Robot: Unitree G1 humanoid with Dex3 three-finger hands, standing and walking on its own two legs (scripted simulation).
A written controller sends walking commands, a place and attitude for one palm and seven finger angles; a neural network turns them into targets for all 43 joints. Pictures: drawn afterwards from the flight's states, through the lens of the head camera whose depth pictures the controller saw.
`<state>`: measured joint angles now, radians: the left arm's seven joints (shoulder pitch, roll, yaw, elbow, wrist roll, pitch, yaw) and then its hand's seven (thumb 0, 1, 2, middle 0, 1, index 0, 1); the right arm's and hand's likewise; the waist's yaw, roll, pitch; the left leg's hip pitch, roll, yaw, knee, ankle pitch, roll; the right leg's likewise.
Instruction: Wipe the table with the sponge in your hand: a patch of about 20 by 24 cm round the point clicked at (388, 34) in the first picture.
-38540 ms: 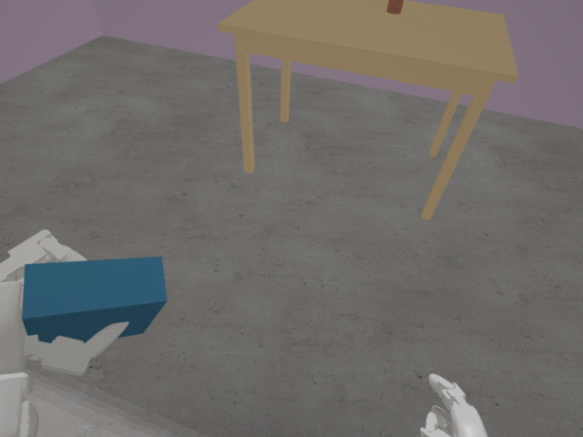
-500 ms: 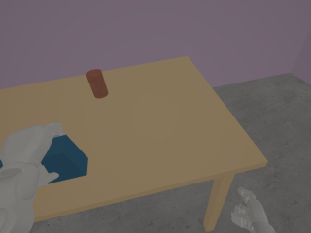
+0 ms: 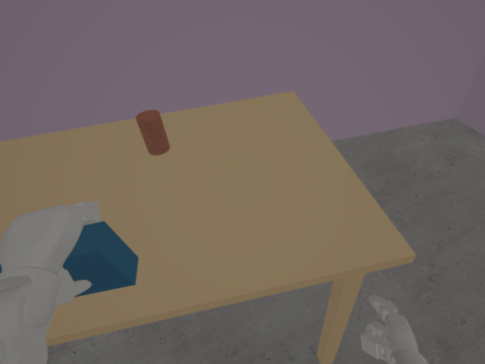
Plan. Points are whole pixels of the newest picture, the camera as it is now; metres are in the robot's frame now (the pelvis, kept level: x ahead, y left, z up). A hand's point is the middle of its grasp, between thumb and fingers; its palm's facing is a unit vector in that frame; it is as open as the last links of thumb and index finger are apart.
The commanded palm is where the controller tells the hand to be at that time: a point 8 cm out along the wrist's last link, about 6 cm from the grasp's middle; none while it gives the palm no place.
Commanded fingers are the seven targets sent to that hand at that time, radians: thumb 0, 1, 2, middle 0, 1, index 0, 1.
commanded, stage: bring the sponge back beside the body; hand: left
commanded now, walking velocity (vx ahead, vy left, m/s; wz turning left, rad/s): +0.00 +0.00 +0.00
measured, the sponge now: (81, 269) +0.19 +0.28 +0.11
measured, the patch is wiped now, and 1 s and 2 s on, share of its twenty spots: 1.00 1.00 1.00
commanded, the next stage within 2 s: step back with the hand held close in 0.20 s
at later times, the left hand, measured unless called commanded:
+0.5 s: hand (97, 222) +0.22 +0.24 +0.19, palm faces +0.35 -0.81 -0.48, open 8.8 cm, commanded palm +0.16 +0.29 +0.21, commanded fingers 0.00 0.10 1.30 -1.20 -1.60 -1.20 -1.60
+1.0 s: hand (64, 232) +0.19 +0.26 +0.21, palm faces +0.42 -0.80 -0.43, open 8.8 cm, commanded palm +0.13 +0.30 +0.21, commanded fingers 0.00 0.10 1.30 -1.20 -1.60 -1.20 -1.60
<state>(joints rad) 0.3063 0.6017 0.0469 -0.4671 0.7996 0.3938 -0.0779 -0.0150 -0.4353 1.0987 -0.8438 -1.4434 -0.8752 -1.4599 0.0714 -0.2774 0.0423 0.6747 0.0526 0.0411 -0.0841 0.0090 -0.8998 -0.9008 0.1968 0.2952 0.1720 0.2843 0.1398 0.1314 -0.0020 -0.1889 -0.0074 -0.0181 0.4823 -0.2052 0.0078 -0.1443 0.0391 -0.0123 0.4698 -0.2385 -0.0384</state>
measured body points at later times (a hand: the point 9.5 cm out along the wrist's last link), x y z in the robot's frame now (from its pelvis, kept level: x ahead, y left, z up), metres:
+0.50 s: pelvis +0.00 +0.01 -0.01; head -0.01 +0.00 +0.44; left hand +0.19 +0.28 +0.22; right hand +0.20 -0.21 -0.07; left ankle +0.04 +0.11 -0.74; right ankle +0.02 -0.10 -0.74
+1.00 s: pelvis -0.02 +0.02 -0.01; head -0.01 +0.03 +0.44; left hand +0.16 +0.30 +0.23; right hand +0.16 -0.21 -0.09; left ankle +0.04 +0.11 -0.74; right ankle +0.02 -0.10 -0.74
